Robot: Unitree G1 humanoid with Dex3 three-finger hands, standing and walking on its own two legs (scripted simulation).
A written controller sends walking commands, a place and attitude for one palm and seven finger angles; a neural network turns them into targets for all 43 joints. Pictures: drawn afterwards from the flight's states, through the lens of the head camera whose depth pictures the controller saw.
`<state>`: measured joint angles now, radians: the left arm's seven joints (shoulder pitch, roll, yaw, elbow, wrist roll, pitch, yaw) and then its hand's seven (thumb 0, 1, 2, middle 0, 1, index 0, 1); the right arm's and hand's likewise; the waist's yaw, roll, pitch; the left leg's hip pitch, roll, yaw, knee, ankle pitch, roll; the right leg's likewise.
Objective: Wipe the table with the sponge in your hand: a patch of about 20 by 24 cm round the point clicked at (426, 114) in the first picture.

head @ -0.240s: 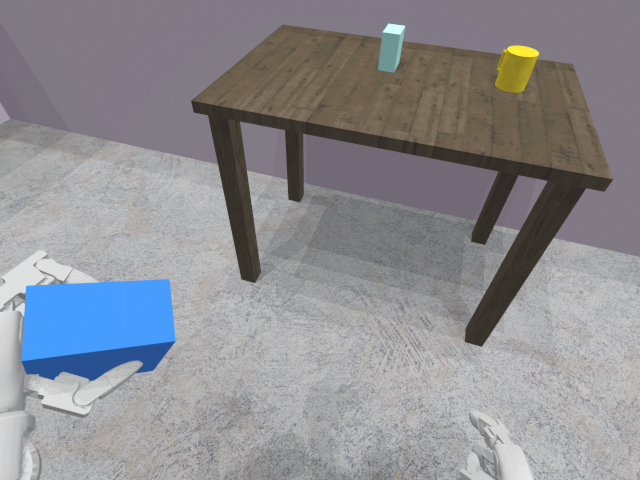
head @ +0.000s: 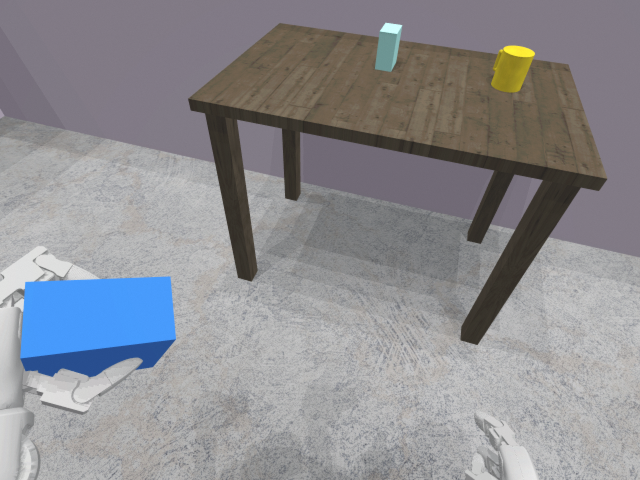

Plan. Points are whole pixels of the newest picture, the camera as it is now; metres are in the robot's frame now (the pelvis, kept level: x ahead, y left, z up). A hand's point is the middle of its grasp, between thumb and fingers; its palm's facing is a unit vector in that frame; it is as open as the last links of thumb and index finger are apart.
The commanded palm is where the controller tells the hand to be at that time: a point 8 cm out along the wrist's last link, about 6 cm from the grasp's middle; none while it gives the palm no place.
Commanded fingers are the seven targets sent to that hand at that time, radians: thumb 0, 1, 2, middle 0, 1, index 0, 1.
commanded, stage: stand and wait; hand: left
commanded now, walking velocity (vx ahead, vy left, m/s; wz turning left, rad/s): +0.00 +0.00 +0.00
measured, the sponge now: (120, 329) +0.22 +0.21 +0.15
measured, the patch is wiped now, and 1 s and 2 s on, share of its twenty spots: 0.00 0.00 0.00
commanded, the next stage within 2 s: look at it before walking up in 0.02 s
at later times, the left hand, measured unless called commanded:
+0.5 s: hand (59, 334) +0.20 +0.25 +0.17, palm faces +0.46 -0.80 -0.40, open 9.9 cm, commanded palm +0.14 +0.29 +0.18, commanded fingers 0.00 0.10 1.30 -1.20 -1.60 -1.20 -1.60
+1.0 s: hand (63, 258) +0.27 +0.28 +0.18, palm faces +0.53 -0.74 -0.42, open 9.9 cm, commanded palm +0.21 +0.31 +0.18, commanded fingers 0.00 0.10 1.30 -1.20 -1.60 -1.20 -1.60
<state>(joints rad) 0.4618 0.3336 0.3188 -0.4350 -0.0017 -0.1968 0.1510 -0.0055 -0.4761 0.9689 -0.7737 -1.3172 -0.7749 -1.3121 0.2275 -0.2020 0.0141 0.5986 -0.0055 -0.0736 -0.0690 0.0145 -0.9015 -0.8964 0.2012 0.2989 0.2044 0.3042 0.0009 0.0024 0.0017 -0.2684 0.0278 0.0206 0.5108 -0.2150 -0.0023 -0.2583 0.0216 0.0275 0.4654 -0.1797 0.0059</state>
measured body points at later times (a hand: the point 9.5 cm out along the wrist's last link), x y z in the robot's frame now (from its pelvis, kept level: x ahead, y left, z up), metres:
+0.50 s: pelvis +0.00 +0.00 +0.00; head -0.01 +0.00 +0.45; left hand +0.17 +0.29 +0.19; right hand +0.15 -0.23 -0.09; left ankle +0.04 +0.12 -0.73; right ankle +0.04 -0.12 -0.73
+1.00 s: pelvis +0.10 +0.01 +0.00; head +0.12 +0.02 +0.45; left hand +0.24 +0.31 +0.21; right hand +0.29 -0.17 -0.09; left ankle +0.07 +0.13 -0.74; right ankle +0.14 -0.12 -0.68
